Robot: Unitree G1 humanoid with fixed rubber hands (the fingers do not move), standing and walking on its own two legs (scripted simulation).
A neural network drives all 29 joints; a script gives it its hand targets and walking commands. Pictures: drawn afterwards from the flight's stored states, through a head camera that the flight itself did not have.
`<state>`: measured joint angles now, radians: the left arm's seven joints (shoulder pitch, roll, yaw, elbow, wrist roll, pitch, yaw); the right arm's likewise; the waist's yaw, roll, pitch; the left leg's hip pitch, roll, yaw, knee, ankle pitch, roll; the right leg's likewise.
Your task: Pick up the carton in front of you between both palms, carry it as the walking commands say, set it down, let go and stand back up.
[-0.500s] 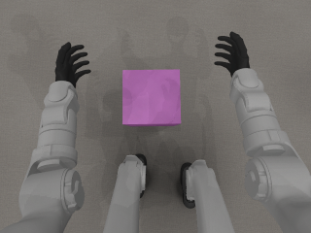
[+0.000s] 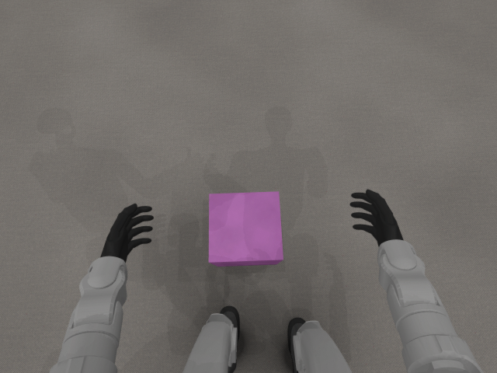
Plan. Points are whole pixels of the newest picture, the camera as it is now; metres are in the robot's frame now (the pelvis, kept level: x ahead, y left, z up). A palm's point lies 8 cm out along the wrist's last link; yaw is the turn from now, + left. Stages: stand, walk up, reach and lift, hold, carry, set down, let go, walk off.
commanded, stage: let go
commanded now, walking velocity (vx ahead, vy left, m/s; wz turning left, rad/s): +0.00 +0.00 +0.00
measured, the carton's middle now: (245, 232) +0.42 +0.05 -0.59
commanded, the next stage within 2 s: stand in 0.84 s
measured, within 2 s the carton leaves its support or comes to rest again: neither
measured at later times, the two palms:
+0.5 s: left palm (103, 339) +0.19 +0.21 -0.01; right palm (482, 331) +0.20 -0.26 -0.01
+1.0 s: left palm (67, 344) +0.18 +0.26 -0.02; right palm (495, 347) +0.18 -0.28 -0.02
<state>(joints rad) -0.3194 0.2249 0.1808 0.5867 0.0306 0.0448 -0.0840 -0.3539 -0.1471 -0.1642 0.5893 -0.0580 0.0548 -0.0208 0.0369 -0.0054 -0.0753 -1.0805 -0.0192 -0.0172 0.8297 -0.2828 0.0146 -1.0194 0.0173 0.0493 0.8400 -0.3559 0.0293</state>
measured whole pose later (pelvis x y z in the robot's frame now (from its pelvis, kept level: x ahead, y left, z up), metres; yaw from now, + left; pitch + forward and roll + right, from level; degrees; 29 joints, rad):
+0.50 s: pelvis +0.04 -0.02 +0.06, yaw +1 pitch +1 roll +1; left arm 0.24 0.22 0.04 0.44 0.00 0.05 -0.07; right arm 0.23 -0.21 -0.04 0.45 -0.01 0.04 0.06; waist 0.00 -0.01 0.04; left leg -0.21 -0.01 -0.03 0.40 -0.21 -0.01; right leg -0.17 0.01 0.04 0.43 -0.29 -0.01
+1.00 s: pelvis +0.04 -0.01 +0.05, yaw +1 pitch -1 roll +0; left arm 0.21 0.31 0.05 0.56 0.04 0.07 0.01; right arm 0.20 -0.28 -0.04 0.65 -0.04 0.04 -0.01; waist 0.01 -0.02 0.02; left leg -0.22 -0.01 -0.03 0.53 -0.29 0.00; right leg -0.15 0.01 0.04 0.51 -0.34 0.01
